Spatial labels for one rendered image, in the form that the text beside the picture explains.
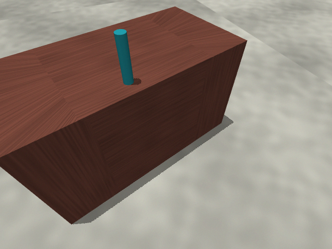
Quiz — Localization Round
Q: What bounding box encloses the can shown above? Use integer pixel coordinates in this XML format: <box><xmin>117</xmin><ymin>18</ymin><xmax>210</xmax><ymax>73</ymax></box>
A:
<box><xmin>114</xmin><ymin>29</ymin><xmax>134</xmax><ymax>85</ymax></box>

